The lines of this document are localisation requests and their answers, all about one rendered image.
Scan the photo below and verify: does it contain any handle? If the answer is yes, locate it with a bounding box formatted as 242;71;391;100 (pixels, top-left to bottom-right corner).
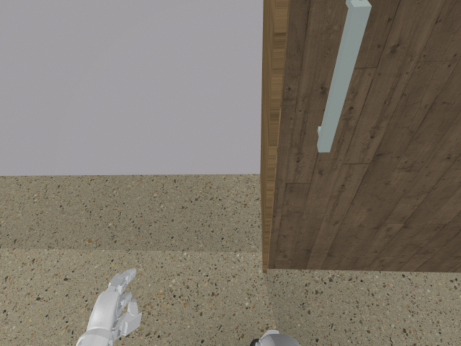
317;0;372;153

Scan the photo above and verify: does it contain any left robot hand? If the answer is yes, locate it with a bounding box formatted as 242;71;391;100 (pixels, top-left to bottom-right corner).
86;268;142;341

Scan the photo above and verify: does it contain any robot left forearm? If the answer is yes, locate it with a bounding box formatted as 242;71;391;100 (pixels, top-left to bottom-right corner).
76;329;114;346

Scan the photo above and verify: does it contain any right robot shin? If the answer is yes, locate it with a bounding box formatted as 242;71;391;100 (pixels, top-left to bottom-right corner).
261;330;279;339

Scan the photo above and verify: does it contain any wardrobe door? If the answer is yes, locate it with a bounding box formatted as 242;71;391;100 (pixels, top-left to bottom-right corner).
269;0;461;272

